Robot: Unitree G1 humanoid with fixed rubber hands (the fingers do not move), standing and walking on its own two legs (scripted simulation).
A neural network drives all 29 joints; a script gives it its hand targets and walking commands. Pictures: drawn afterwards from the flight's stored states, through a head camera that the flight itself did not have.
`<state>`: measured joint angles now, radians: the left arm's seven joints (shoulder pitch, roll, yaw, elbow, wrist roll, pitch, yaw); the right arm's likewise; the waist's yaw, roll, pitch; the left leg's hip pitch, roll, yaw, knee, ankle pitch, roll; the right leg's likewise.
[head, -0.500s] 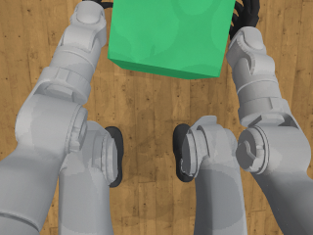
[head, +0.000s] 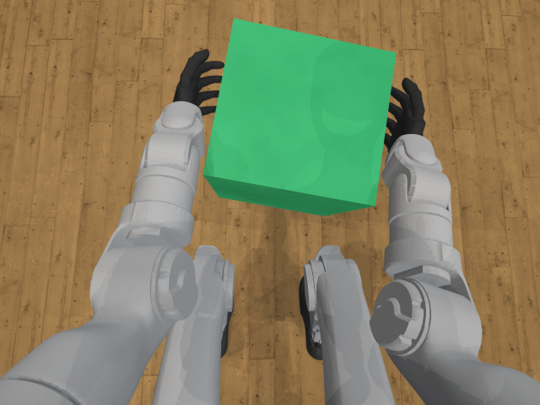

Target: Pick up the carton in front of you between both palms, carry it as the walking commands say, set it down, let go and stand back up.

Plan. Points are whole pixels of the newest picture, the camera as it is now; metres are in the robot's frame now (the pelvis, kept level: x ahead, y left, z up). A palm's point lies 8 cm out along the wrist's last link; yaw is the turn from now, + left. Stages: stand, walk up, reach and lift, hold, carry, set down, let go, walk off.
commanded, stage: reach and lift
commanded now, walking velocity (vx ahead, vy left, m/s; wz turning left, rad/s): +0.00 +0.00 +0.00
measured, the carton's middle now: (289, 139) +0.49 -0.03 -0.13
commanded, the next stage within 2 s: none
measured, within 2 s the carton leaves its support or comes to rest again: neither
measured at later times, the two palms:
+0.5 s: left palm (135, 80) +0.45 +0.13 +0.10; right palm (470, 104) +0.44 -0.16 +0.10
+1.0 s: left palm out of the picture +0.41 +0.14 +0.25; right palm out of the picture +0.41 -0.15 +0.25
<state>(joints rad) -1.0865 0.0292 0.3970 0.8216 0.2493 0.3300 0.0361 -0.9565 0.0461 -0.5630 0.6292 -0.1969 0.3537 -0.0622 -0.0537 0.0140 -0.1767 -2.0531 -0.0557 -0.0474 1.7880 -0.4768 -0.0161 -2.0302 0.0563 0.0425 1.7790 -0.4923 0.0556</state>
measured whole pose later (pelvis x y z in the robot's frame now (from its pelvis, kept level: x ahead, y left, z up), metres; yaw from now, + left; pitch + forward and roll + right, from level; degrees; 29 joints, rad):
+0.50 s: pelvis +0.05 +0.00 +0.13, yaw +1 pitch +32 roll -1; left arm -0.68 -0.07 0.35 0.65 0.21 0.34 0.05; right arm -0.63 0.10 -0.44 0.58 -0.17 0.35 -0.05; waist -0.04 0.00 -0.25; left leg -1.46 -0.04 -0.05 1.38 -0.48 -0.01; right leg -1.44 0.04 0.05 1.37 -0.49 0.03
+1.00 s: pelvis +0.09 +0.00 +0.26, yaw +1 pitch +11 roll +0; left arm -0.33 -0.14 0.29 0.49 0.21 0.41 0.04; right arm -0.33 0.15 -0.33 0.48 -0.21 0.42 -0.03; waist -0.01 0.00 -0.14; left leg -0.63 -0.03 -0.06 0.77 -0.33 -0.01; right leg -0.62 0.03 0.06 0.77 -0.34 0.01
